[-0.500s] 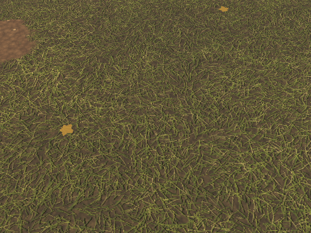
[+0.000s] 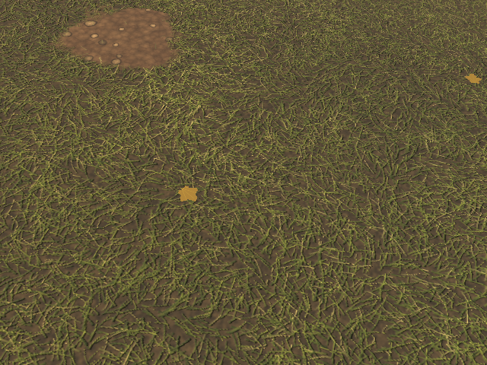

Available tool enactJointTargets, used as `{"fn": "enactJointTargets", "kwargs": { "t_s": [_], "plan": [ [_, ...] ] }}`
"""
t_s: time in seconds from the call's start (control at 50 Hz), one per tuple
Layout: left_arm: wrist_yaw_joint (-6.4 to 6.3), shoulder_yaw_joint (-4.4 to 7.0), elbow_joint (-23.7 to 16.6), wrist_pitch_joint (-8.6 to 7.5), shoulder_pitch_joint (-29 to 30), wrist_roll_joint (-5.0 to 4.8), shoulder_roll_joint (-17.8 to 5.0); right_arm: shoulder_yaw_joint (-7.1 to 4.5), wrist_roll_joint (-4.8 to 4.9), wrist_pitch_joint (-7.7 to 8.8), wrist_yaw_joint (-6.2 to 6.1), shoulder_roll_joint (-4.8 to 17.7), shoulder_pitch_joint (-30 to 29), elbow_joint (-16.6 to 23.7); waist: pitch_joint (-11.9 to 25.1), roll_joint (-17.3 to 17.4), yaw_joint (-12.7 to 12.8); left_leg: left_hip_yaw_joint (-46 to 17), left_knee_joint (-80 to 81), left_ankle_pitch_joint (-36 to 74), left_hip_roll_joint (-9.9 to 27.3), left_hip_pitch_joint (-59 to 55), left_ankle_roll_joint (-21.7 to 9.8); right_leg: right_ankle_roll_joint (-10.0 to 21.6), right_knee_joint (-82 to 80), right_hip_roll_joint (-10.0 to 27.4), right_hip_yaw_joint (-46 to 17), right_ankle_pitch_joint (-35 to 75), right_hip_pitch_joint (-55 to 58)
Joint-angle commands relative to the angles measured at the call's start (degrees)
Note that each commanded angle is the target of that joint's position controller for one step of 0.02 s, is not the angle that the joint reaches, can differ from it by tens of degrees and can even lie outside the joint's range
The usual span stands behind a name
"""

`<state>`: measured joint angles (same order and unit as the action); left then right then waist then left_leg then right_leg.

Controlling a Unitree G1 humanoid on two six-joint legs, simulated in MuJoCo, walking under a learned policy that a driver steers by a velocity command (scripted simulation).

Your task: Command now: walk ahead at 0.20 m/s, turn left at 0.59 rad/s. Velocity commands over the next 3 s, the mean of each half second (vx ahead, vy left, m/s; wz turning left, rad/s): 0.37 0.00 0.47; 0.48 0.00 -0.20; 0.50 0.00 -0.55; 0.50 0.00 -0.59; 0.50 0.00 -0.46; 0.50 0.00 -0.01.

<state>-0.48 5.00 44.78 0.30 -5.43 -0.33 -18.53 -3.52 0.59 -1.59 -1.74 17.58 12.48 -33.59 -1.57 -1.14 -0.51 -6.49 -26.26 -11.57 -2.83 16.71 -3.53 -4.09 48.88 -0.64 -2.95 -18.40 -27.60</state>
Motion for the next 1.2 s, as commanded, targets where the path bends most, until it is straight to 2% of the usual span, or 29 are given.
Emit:
{"fn": "enactJointTargets", "kwargs": {
  "t_s": [0.02,0.08,0.14,0.16,0.18,0.2,0.22,0.28,0.34,0.44,0.5,0.54,0.58,0.6,0.62,0.64,0.66,0.68,0.7,0.8,0.96,1.02,1.06,1.1,1.12,1.14,1.16,1.18,1.2],
  "plan": [
    [1.15,0.8,-5.2,-2.32,5.0,-0.54,-4.7,-3.32,0.07,0.89,-0.14,10.9,1.0,3.2,3.9,11.3,-1.9,-19.5,11.1,-16.4,12.8,-7.2,-10.3,1.0,-9.1,-0.5,-0.9,-1.3,-2.1],
    [1.94,1.01,-5.0,-4.07,3.4,-1.03,-5.0,-3.19,0.31,1.12,0.43,10.9,1.2,3.0,3.4,10.8,-1.1,-22.4,10.5,-18.6,11.9,-4.1,-10.1,2.5,-15.2,-1.4,-0.5,-2.2,4.8],
    [1.91,1.55,-2.7,-5.29,-3.8,-1.17,-4.9,-2.29,0.56,0.9,0.39,8.5,-1.3,3.5,3.3,8.1,3.6,-21.4,5.4,-21.7,7.2,4.4,-6.5,5.1,-27.5,0.0,0.2,6.4,20.3],
    [1.41,2.25,-1.5,-5.41,-9.8,-0.55,-7.2,-1.34,0.4,1.15,0.36,5.3,-2.0,3.9,5.6,3.6,5.9,-16.9,-4.6,-24.8,3.8,13.0,-3.3,7.5,-28.8,7.3,-6.2,3.0,30.9],
    [0.96,2.85,-0.7,-5.19,-14.6,0.84,-11.7,-0.35,0.81,1.62,0.58,1.7,-1.0,5.6,6.8,-8.1,5.4,-4.7,-21.3,-24.5,-3.5,24.8,0.4,13.1,-34.1,18.8,-23.4,-13.2,37.4],
    [1.37,3.21,-0.4,-5.55,-13.3,1.49,-12.5,-1.24,1.13,2.34,0.52,6.1,-3.5,7.4,0.5,-10.7,5.0,-3.7,-30.0,-21.5,0.5,33.1,1.2,17.8,-38.3,25.0,-34.6,-23.0,31.9],
    [0.92,2.19,-1.5,-5.64,-10.0,0.64,-8.9,-2.12,1.04,2.48,0.7,8.7,-3.1,6.4,-2.9,-8.5,4.0,-3.6,-34.4,-17.0,3.1,35.3,2.0,17.2,-38.7,23.0,-30.5,-23.6,30.3],
    [-0.02,0.59,-1.7,-5.39,-8.9,0.26,-5.0,-2.04,0.41,3.01,1.51,6.6,-1.8,4.3,-3.8,-6.2,3.3,-2.6,-37.4,-6.8,4.9,34.5,3.5,13.3,-39.5,16.9,-17.0,-8.4,28.5],
    [0.11,0.36,-0.5,-5.84,-11.5,0.79,-5.1,-0.95,0.57,4.06,2.09,3.3,-3.5,4.6,-3.3,-5.1,3.9,-0.3,-34.4,0.3,4.9,31.8,4.5,14.1,-40.9,14.3,-8.1,4.3,26.1],
    [0.37,0.43,1.4,-5.18,-14.1,-0.66,-7.5,0.76,0.31,5.08,3.52,0.4,-11.1,6.5,-4.3,-4.9,6.0,6.7,-16.3,7.8,6.2,22.5,4.9,13.9,-41.6,13.0,0.0,14.3,22.8],
    [0.67,0.72,2.9,-4.63,-16.6,-1.6,-9.3,0.45,0.91,5.29,4.37,1.6,-12.9,7.2,-5.0,-5.5,5.7,8.0,-9.6,5.9,5.3,17.3,2.8,13.5,-41.0,15.7,0.2,17.9,24.9],
    [0.68,0.89,3.4,-4.11,-16.6,-1.88,-10.4,-0.65,0.79,5.35,4.41,3.9,-9.9,6.6,-2.7,-6.6,2.5,9.2,-6.2,3.7,3.1,10.5,0.4,12.4,-36.1,16.6,1.2,33.4,27.7],
    [0.45,0.17,3.7,-3.9,-17.2,-1.7,-9.1,-3.17,0.45,4.94,3.53,8.0,4.9,2.3,7.2,-4.8,-6.1,10.4,-3.7,5.6,1.0,-13.1,-3.0,9.5,-16.7,12.8,5.7,47.5,21.9],
    [0.58,-1.51,2.0,-4.29,-17.3,0.24,-5.1,-4.36,-0.17,4.25,2.33,12.2,15.4,0.7,16.4,3.2,-10.0,-3.9,-5.7,4.5,13.8,-31.9,-6.3,7.3,2.8,9.7,6.3,26.8,7.9],
    [0.94,-3.41,0.5,-5.41,-23.1,-0.16,1.4,-4.16,-0.95,4.41,2.38,15.8,15.3,0.6,25.5,18.7,-4.9,-32.9,4.6,-9.8,27.3,-41.2,-14.3,4.7,20.7,-0.5,0.8,-14.3,-7.7],
    [1.05,-1.37,1.1,-6.04,-17.7,-2.1,-6.2,-2.92,-1.1,4.96,2.59,9.9,14.4,0.6,21.3,11.3,-7.6,-32.9,8.6,-14.1,25.9,-36.1,-12.3,5.1,26.6,1.7,-5.3,-13.2,-12.4],
    [1.16,-0.75,-0.9,-6.21,-13.3,-3.07,-7.5,-2.1,-0.76,5.39,2.65,8.1,10.9,-0.2,11.9,10.4,-6.3,-22.7,9.2,-10.3,24.0,-28.8,-10.1,5.7,26.5,4.2,-3.5,-8.1,-15.9],
    [0.9,-0.96,-0.9,-6.11,-11.4,-2.4,-6.4,-1.6,-0.6,5.75,2.76,6.4,7.5,-0.6,7.7,6.7,-4.3,-15.9,10.4,-4.6,21.3,-21.5,-8.8,5.7,23.7,6.7,-2.6,-2.9,-14.1],
    [0.83,-0.74,-0.7,-5.69,-11.4,-1.51,-5.7,-1.29,-0.84,6.13,2.93,4.9,4.7,-0.8,4.8,7.0,-2.3,-10.6,12.2,-0.5,19.0,-16.0,-8.1,5.3,20.8,8.1,-2.6,0.6,-12.0],
    [0.63,-0.85,0.0,-2.35,-12.6,-1.55,-1.7,-1.56,-1.46,8.63,2.64,3.3,1.0,-3.6,-0.1,5.5,1.6,2.9,19.1,10.6,16.9,-7.5,-7.6,3.5,16.3,8.7,-3.8,9.0,-9.5],
    [3.08,-2.08,-5.5,-3.21,1.8,-0.76,0.4,-2.68,-0.86,7.82,1.17,6.7,4.9,-7.9,-5.4,1.9,-2.9,14.9,20.6,16.8,17.0,-13.6,-5.6,4.8,-8.3,6.4,1.5,25.0,-11.7],
    [4.22,-2.13,-8.4,-3.34,5.7,-0.87,0.0,-3.15,-0.05,6.26,0.98,7.8,6.9,-9.4,-5.6,2.1,-3.7,16.6,16.6,24.2,18.7,-21.6,-4.9,6.7,-12.3,5.4,4.1,19.8,-14.3],
    [4.71,-1.5,-9.7,-3.19,5.0,-0.96,-1.3,-3.5,0.2,5.17,0.57,9.3,6.5,-9.5,-2.8,4.1,-2.1,18.1,10.3,42.2,18.8,-24.6,-3.8,8.7,-13.1,2.3,7.5,14.1,-10.0],
    [4.49,0.24,-9.0,-2.69,-2.5,-1.23,-4.5,-3.79,0.45,4.06,0.06,10.9,5.6,-9.2,3.1,6.6,2.7,19.0,-2.6,59.1,18.2,-25.0,-2.6,11.4,-12.3,-2.2,10.3,8.1,0.9],
    [3.78,1.97,-7.2,-2.52,-11.4,-1.32,-7.4,-3.58,0.81,3.86,-0.13,10.8,4.4,-8.8,7.7,5.9,7.8,20.0,-14.6,56.9,16.3,-19.6,-0.9,13.7,-16.1,-4.2,9.8,10.7,14.2],
    [2.49,3.7,-5.7,-1.65,-19.6,-1.24,-12.0,-2.58,-0.2,4.5,-0.31,8.6,5.3,-8.0,12.9,0.0,10.8,19.7,-32.1,35.7,13.5,-5.4,1.7,17.1,-17.7,2.4,-2.2,11.2,31.9],
    [2.27,4.12,-6.5,-2.24,-17.1,-1.45,-16.9,0.09,-1.84,6.23,0.95,0.1,11.5,-5.2,18.0,-13.2,2.7,12.1,-52.2,-21.4,0.5,20.8,5.4,28.8,-22.8,17.0,-36.1,1.5,50.3],
    [2.43,2.83,-7.7,-2.97,-18.8,-1.03,-11.8,-0.47,0.26,8.55,1.84,5.0,4.6,-4.5,23.2,-5.8,7.8,0.1,-56.6,-22.1,0.7,26.8,4.3,29.2,-30.8,19.2,-45.0,-3.9,52.5],
    [2.48,2.08,-7.4,-3.66,-16.6,-0.68,-9.2,-1.02,2.15,9.64,2.22,7.2,-1.0,-2.6,14.3,-3.1,8.0,-0.1,-53.8,-16.2,3.6,30.1,2.9,26.0,-32.5,17.7,-36.4,-0.1,46.0]
  ]
}}
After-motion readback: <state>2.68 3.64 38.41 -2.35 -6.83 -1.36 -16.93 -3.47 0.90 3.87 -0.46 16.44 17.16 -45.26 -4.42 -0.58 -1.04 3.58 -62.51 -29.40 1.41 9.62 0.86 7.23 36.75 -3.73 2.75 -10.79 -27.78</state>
